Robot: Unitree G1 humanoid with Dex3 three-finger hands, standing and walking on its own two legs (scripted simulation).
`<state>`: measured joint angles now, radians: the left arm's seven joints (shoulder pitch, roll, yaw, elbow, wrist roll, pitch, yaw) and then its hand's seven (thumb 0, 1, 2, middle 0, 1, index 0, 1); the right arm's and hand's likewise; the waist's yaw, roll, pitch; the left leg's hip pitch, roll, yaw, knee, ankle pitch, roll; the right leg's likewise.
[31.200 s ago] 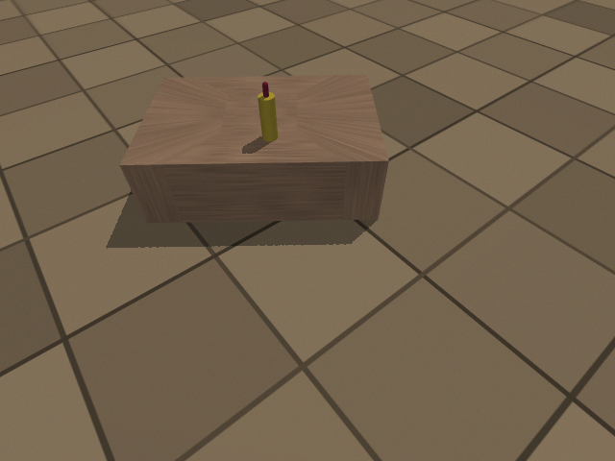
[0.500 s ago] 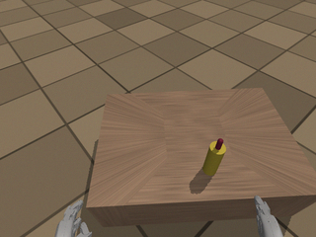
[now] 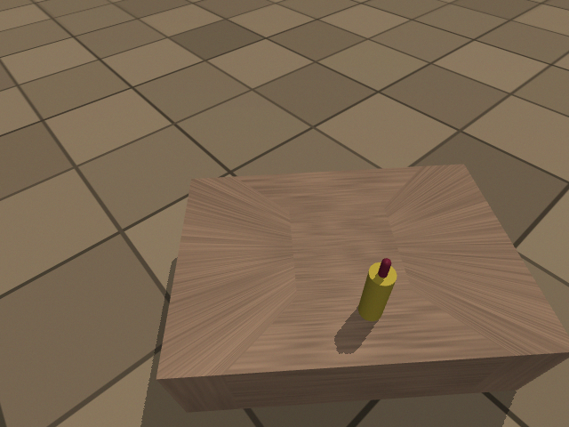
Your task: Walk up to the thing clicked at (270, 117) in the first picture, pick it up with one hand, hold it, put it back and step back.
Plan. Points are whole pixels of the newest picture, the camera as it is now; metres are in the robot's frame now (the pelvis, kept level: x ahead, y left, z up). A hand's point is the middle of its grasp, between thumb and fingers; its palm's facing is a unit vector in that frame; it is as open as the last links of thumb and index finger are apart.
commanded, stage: stand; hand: right
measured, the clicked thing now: (377, 287) +0.50 -0.22 -0.31
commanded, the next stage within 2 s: step back in 1.96 s
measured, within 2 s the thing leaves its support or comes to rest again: neither
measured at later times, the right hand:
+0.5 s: hand out of the picture +0.03 -0.24 -0.14, palm faces -0.01 +0.94 -0.35, open 7.4 cm
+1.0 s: hand out of the picture +0.05 -0.23 -0.14, palm faces -0.01 +0.94 -0.35, open 7.4 cm
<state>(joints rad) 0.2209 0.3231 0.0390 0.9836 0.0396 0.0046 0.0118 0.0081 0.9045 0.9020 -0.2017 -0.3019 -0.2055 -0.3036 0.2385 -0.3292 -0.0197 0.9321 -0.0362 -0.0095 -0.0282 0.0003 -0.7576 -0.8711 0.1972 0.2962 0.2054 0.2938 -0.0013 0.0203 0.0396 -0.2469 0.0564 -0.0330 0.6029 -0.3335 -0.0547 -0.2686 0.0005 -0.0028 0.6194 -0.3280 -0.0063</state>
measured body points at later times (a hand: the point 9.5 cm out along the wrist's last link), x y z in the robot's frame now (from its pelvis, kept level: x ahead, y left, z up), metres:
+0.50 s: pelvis -0.02 +0.01 +0.02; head -0.03 +0.01 +0.47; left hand +0.05 +0.30 -0.12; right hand +0.03 -0.28 -0.12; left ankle -0.01 +0.16 -0.73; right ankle +0.00 -0.12 -0.73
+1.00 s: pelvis -0.01 +0.02 +0.02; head +0.00 +0.02 +0.47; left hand +0.05 +0.31 -0.12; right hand +0.05 -0.28 -0.12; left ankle -0.01 +0.16 -0.73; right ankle +0.00 -0.12 -0.73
